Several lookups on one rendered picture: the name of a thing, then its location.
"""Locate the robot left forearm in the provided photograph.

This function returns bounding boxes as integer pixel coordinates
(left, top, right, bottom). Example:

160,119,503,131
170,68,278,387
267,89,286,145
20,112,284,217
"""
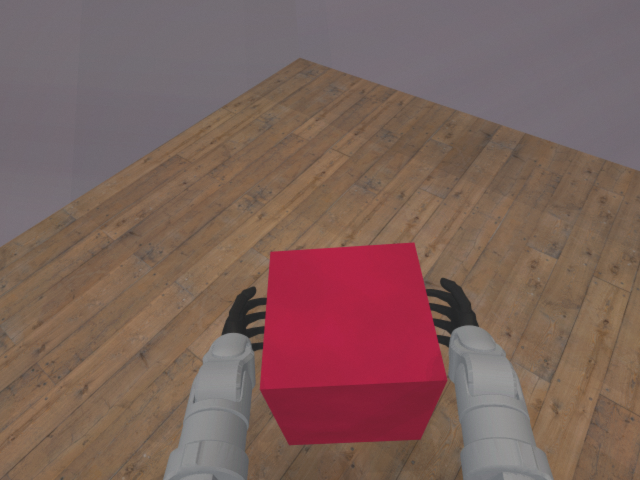
163,333,256,480

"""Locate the robot right forearm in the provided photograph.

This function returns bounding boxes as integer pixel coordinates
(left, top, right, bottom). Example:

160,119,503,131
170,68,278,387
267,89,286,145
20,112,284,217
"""
448,325,554,480

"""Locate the left robot hand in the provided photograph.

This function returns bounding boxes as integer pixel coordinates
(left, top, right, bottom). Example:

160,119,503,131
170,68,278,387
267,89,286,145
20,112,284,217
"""
221,286,267,351

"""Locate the right robot hand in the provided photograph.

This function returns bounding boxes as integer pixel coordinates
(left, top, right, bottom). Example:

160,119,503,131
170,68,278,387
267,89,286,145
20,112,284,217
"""
426,278,479,348

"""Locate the carton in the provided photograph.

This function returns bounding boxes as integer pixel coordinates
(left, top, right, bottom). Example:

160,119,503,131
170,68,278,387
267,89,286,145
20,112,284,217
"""
260,243,447,445

